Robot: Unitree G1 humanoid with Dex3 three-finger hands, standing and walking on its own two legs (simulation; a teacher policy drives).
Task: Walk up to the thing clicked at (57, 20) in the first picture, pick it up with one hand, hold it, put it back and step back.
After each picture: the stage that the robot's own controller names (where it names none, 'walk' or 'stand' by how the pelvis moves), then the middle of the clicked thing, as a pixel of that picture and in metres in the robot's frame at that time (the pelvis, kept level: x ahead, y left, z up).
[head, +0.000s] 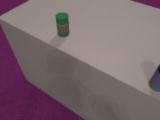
stand; (62, 25) +0.74 +0.13 -0.02
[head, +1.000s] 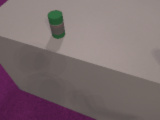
walk; (56, 25) +0.65 +0.14 +0.01
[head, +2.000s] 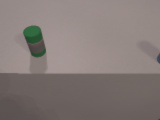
stand; (35, 42) +0.52 +0.21 +0.03
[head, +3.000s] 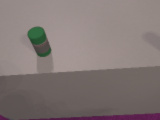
walk; (40, 42) +0.52 +0.20 +0.00
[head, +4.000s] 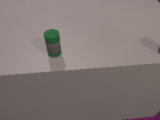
stand; (53, 43) +0.57 +0.15 +0.00
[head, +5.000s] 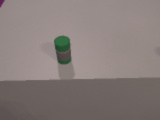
stand; (63, 50) +0.53 +0.11 -0.01
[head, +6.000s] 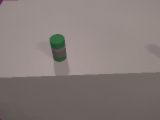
stand; (58, 48) +0.56 +0.14 -0.02
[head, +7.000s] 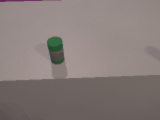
stand; (56, 51) +0.55 +0.15 -0.02
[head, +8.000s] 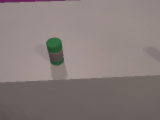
stand; (55, 52) +0.54 +0.15 -0.02
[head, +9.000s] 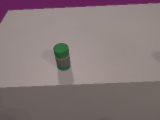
rise first; (62, 57) +0.53 +0.14 -0.02
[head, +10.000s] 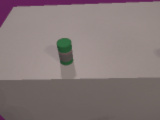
go down; (65, 52) +0.55 +0.13 -0.01
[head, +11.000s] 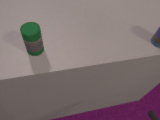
go down; (33, 39) +0.52 +0.14 +0.02
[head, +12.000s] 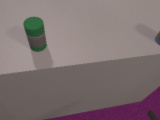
approach; (36, 35) +0.53 +0.14 +0.04
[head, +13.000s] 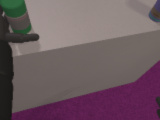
close; (17, 15) +0.56 +0.15 +0.07
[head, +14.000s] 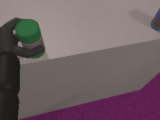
lift; (31, 40) +0.47 +0.12 +0.07
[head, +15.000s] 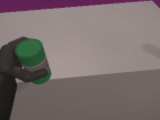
lift; (35, 62) +0.32 +0.15 +0.19
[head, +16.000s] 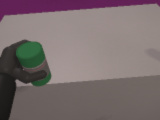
hold; (35, 64) +0.32 +0.15 +0.18
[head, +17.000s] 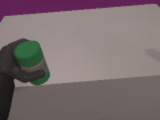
hold; (33, 63) +0.32 +0.15 +0.18
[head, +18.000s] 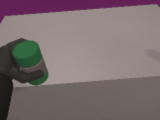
hold; (32, 64) +0.32 +0.16 +0.18
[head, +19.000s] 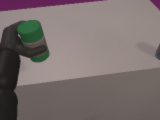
crouch; (34, 42) +0.41 +0.15 +0.18
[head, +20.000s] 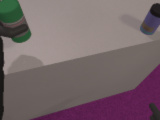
lower; (14, 22) +0.52 +0.15 +0.11
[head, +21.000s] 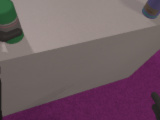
lower; (7, 22) +0.52 +0.15 +0.07
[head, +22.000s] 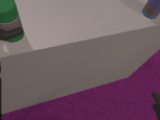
lower; (8, 21) +0.52 +0.15 +0.08
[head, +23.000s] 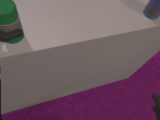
lower; (8, 22) +0.52 +0.15 +0.07
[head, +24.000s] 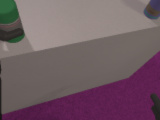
lower; (9, 21) +0.52 +0.15 +0.07
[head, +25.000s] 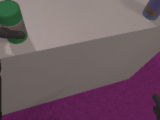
open; (12, 23) +0.52 +0.14 +0.07
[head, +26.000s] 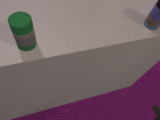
sink last; (23, 32) +0.51 +0.13 +0.05
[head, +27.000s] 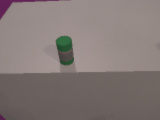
sink last; (65, 51) +0.52 +0.13 +0.03
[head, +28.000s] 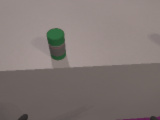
stand; (57, 44) +0.51 +0.13 +0.04
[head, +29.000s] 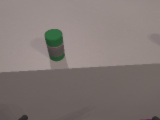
stand; (55, 45) +0.51 +0.13 +0.05
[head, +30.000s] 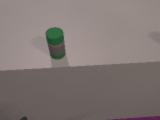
stand; (56, 44) +0.51 +0.13 +0.04
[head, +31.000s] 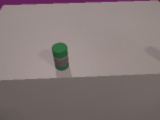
stand; (60, 57) +0.52 +0.13 -0.02
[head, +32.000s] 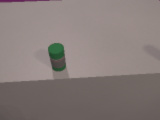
stand; (57, 57) +0.50 +0.13 -0.02
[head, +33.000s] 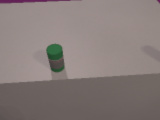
stand; (56, 58) +0.50 +0.14 -0.02
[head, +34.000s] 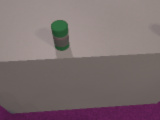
walk; (60, 36) +0.55 +0.11 +0.00
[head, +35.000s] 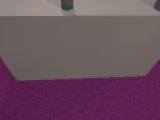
walk; out of the picture +0.82 +0.12 +0.00
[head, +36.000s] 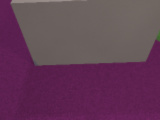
stand; out of the picture +1.16 +0.14 +0.00
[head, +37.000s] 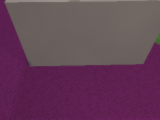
stand; out of the picture +1.11 +0.12 -0.01
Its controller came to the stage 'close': yes
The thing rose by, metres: 0.20
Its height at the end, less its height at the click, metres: +0.00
